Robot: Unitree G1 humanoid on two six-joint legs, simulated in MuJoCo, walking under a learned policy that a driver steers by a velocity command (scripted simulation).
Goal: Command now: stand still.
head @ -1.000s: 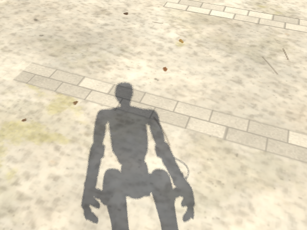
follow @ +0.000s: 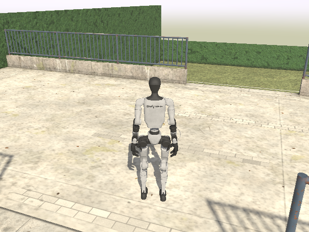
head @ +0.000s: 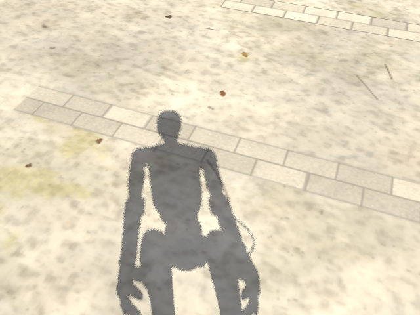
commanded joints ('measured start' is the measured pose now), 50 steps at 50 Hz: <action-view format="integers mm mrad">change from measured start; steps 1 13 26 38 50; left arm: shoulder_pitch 87 162 60 -205 87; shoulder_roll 66 140 58 69 313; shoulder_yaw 9 47 47 60 142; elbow -2 -4 -125 -221 -189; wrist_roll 0 2 9 10 13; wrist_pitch -3 14 -62 -26 -16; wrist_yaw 2 -3 -41 -79 -63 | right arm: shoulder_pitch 78 41 435 241 145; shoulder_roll -64 -62 -238 -91 -122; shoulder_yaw -8 -18 -102 -35 -63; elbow -2 -46 -48 -91 -245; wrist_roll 0 -22 -13 -15 3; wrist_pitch -2 3 -70 -110 -108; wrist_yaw -2 12 37 18 36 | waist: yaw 0 41 -155 -8 119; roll -4 -116 335 76 -194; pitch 66 131 20 123 -242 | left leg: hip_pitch -9 -207 385 160 -496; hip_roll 96 -20 396 213 -45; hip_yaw -83 27 -580 113 39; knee -54 161 -277 -246 1172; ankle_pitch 110 -301 -530 500 -323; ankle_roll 31 53 183 69 42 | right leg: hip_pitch -61 -68 -605 -615 410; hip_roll -120 -181 27 -59 -370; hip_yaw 105 272 -77 -61 784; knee -85 -196 566 568 -88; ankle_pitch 112 -533 -292 163 -100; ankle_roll -20 -117 -58 -39 -468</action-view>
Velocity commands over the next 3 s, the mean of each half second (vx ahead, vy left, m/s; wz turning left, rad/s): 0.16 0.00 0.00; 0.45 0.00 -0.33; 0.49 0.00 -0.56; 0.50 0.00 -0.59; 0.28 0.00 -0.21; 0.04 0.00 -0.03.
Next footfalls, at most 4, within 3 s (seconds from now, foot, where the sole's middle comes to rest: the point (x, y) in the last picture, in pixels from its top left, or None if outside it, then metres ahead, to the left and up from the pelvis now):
0.48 left None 0.12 0.12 -0.78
0.96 right None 0.44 -0.02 -0.78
1.50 left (223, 233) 0.82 -0.01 -0.78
2.04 right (313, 218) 0.88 -0.35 -0.78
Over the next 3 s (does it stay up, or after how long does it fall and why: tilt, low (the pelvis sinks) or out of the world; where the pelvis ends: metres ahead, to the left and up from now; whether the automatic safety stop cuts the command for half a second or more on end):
stays up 0.97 -0.36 0.00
